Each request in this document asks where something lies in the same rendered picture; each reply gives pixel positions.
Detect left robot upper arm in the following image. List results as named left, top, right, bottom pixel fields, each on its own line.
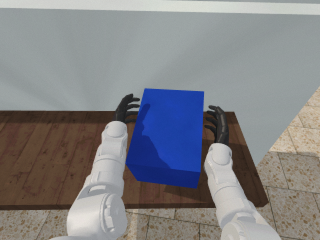
left=49, top=192, right=128, bottom=240

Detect left robot forearm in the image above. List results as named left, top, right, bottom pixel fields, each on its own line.
left=66, top=121, right=128, bottom=234

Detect carton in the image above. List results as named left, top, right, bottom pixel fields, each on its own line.
left=125, top=88, right=204, bottom=189

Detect right robot upper arm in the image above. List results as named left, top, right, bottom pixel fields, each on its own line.
left=220, top=219, right=281, bottom=240

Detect right robot forearm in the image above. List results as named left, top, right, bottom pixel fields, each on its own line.
left=203, top=143, right=271, bottom=230

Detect table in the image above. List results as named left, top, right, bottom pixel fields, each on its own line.
left=0, top=110, right=269, bottom=211

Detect robot right hand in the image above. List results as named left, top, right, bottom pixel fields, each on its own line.
left=204, top=105, right=229, bottom=146

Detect robot left hand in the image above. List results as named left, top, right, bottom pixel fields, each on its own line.
left=112, top=93, right=140, bottom=124

